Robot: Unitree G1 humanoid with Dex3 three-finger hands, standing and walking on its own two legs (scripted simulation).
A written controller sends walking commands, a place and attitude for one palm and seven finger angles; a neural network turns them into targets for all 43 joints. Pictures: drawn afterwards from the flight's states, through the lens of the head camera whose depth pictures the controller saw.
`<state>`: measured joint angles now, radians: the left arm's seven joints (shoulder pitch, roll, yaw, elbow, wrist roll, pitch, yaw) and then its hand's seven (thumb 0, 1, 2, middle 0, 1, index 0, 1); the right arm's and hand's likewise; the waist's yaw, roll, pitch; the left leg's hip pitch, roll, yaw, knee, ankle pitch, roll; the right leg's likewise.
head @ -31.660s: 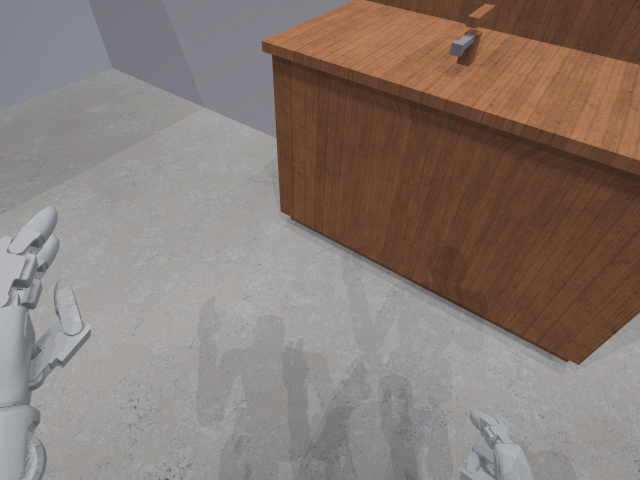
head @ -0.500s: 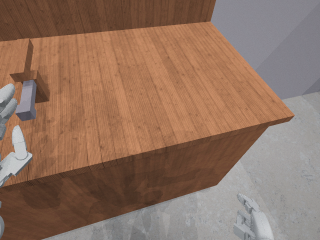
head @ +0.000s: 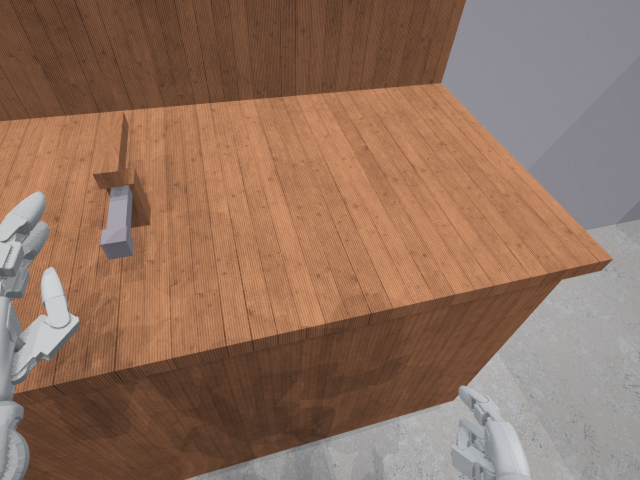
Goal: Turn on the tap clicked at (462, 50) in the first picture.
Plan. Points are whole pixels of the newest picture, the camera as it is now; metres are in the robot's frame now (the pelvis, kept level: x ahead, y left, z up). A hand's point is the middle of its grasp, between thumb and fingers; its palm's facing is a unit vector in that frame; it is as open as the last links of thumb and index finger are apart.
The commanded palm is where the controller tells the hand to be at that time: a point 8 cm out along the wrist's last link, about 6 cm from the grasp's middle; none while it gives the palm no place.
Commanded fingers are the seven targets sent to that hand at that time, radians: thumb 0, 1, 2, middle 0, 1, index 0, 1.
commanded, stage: come to a stop and stand still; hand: left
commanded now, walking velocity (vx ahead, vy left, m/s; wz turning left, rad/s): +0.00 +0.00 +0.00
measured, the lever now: (117, 243) +0.34 +0.28 +0.11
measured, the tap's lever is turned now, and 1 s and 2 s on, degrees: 0 0 0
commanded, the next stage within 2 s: look again from close up in 0.38 s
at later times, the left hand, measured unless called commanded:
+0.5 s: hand (38, 318) +0.21 +0.28 +0.16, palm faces +0.39 -0.80 -0.45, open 7.4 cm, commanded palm +0.15 +0.31 +0.17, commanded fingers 0.00 0.90 0.90 -0.20 -0.30 -0.20 -0.30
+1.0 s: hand (52, 340) +0.19 +0.25 +0.17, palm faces +0.44 -0.84 -0.32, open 7.4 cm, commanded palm +0.14 +0.27 +0.17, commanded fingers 0.00 0.90 0.90 -0.20 -0.30 -0.20 -0.30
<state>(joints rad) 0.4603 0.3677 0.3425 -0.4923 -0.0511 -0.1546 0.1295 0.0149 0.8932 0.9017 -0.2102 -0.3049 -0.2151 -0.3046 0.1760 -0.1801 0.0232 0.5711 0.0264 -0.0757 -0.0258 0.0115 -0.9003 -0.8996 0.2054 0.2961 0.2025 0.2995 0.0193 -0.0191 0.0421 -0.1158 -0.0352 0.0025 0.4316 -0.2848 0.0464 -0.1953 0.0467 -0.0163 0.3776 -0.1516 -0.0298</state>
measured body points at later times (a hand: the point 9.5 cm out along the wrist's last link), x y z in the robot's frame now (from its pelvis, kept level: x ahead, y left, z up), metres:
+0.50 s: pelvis -0.01 +0.02 +0.00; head +0.02 +0.04 +0.44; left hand +0.19 +0.32 +0.18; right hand +0.16 -0.20 -0.08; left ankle -0.03 +0.08 -0.74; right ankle +0.03 -0.10 -0.74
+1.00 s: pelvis -0.03 -0.01 +0.00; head -0.02 +0.01 +0.45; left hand +0.16 +0.29 +0.19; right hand +0.14 -0.24 -0.07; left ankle -0.03 +0.08 -0.74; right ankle +0.03 -0.10 -0.74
